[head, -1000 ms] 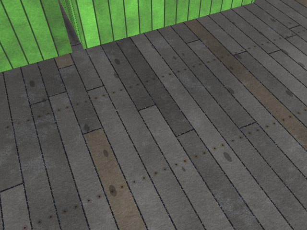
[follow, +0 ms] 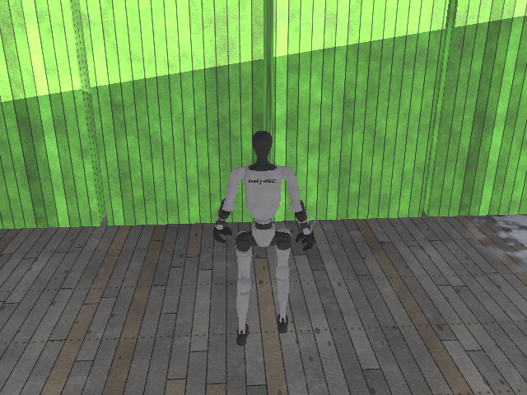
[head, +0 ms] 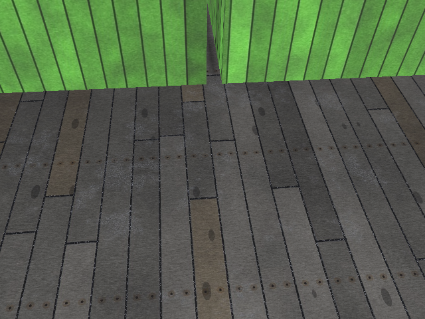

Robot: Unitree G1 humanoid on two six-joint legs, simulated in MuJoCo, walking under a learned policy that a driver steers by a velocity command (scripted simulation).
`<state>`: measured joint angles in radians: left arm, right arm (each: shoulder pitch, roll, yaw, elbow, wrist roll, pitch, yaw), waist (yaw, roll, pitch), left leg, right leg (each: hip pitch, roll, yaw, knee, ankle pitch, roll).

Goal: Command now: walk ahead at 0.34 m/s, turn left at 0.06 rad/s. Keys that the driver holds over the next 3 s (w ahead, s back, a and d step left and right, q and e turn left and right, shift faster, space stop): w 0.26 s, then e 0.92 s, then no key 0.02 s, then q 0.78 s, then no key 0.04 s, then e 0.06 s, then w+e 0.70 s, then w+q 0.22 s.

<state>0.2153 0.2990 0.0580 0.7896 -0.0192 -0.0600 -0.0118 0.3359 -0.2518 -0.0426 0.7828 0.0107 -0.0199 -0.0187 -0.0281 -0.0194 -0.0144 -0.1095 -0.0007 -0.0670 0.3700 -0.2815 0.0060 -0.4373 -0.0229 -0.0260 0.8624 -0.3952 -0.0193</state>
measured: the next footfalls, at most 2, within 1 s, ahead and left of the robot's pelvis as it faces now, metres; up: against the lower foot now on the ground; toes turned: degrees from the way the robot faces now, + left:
right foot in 0.16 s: +0.15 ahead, -0.14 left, +0.00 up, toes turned -2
left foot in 0.62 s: +0.39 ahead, +0.05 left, +0.00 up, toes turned -10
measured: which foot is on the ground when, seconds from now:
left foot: down 0.00-0.16, up 0.18-0.60, down 0.62-1.00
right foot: up 0.00-0.14, down 0.16-0.62, up 0.64-1.00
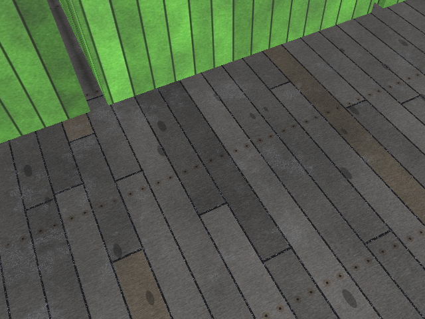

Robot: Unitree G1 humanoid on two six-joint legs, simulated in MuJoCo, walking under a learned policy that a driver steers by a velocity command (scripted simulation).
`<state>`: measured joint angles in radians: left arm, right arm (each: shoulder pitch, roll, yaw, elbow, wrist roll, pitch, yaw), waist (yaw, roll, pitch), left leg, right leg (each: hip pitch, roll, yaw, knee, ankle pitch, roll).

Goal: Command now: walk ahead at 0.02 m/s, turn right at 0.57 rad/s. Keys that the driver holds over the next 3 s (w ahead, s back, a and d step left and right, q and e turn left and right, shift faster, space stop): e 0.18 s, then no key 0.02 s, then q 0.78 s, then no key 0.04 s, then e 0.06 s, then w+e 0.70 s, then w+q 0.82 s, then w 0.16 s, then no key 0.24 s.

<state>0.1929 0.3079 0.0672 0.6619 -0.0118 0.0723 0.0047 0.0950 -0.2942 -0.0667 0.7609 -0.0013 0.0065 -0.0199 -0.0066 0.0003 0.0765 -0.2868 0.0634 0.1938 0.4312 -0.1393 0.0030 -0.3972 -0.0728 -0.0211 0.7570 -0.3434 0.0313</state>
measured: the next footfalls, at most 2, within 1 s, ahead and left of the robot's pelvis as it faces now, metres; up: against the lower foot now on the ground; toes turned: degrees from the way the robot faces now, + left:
right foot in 0.04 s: +0.05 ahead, -0.12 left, +0.00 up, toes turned -4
left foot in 0.44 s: +0.08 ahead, +0.11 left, +0.00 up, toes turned -6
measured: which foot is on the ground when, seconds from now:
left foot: down 0.00-0.04, up 0.06-0.42, down 0.44-0.68, up 0.70-0.98, down 1.00-1.00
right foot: up 0.00-0.02, down 0.04-1.00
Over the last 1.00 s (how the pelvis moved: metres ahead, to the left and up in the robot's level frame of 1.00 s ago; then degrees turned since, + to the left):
0.26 -0.05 -0.01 -22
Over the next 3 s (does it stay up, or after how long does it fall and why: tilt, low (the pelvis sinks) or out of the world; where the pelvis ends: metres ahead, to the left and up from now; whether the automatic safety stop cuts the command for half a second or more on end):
stays up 0.92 -0.02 0.01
